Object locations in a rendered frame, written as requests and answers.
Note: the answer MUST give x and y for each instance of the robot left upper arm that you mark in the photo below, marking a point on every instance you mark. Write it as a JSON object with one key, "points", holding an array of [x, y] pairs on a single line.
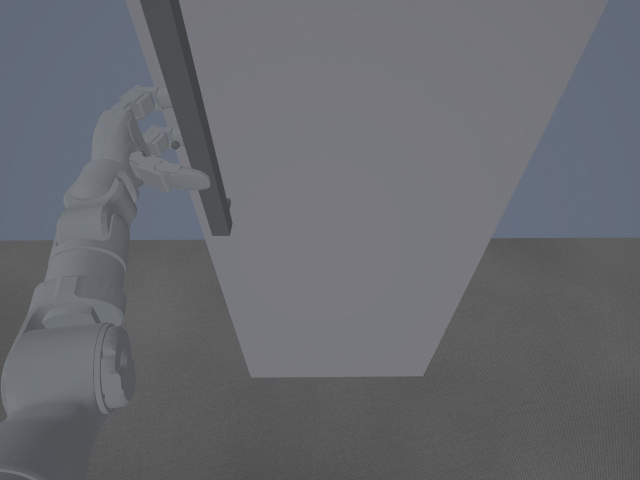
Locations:
{"points": [[61, 385]]}

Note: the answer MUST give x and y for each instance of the handle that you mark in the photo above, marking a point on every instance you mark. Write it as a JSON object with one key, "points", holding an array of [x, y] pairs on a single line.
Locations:
{"points": [[167, 29]]}

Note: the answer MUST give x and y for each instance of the left robot hand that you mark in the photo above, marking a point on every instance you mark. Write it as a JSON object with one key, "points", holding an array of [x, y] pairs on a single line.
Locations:
{"points": [[117, 137]]}

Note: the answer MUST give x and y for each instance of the left robot forearm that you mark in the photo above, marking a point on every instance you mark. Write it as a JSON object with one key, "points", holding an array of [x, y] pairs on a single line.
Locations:
{"points": [[88, 260]]}

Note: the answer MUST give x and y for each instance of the fridge door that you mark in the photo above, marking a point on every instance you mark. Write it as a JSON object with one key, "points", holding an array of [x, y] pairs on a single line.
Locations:
{"points": [[369, 149]]}

